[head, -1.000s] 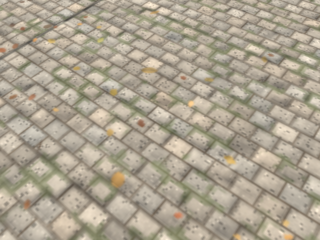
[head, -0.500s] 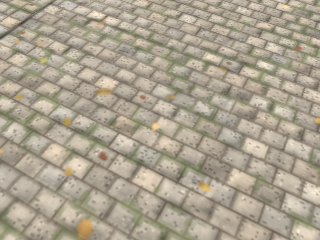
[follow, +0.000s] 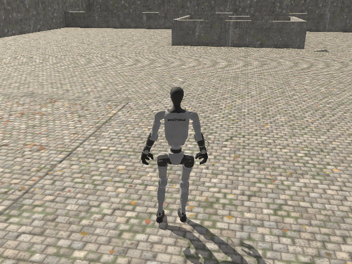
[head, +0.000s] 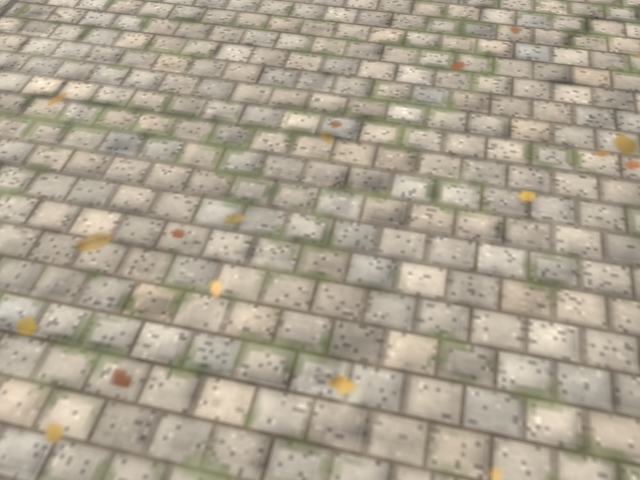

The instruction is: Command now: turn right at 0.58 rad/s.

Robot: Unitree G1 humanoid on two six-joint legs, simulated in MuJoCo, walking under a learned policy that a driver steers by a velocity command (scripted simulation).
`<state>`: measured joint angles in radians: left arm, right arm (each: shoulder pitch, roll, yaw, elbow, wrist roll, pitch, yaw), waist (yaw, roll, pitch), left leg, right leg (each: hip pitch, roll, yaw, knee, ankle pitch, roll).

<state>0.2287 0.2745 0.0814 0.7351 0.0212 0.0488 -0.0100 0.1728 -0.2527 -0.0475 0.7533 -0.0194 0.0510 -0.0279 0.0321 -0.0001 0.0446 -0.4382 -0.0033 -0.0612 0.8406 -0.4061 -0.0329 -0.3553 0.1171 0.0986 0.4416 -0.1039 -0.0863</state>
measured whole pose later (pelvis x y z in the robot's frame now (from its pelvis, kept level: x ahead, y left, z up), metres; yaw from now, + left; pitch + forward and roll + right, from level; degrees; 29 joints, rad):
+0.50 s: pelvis -0.02 +0.02 +0.00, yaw -18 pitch +0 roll +0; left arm 0.17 0.29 0.07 0.70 0.00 0.09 -0.05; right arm 0.21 -0.27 -0.05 0.70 -0.03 0.01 -0.02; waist -0.02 0.00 0.06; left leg -0.22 0.07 0.15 0.51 -0.28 0.01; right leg -0.31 0.02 -0.02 0.74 -0.45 0.02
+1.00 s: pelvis +0.02 -0.01 +0.01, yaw -26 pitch +1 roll +0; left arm 0.37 0.26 0.03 0.83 0.02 -0.03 -0.01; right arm 0.23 -0.28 -0.05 0.78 -0.03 0.01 0.04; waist 0.04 0.00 -0.02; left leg -0.39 0.03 0.03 0.66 -0.30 0.01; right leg -0.05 0.08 0.06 0.28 -0.24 -0.08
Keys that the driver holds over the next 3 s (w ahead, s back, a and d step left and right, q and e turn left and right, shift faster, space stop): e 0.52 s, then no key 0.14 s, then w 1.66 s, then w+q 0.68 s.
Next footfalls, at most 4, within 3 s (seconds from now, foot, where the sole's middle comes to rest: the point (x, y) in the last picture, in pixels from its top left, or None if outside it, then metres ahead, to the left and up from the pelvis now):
0.12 left None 0.05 0.12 -0.77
0.54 right None -0.03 -0.08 -0.77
1.08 left None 0.17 0.05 -0.77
1.58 right None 0.40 -0.25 -0.77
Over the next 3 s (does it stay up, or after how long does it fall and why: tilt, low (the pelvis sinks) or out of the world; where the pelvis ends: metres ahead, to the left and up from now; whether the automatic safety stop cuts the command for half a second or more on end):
stays up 0.97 -0.42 0.01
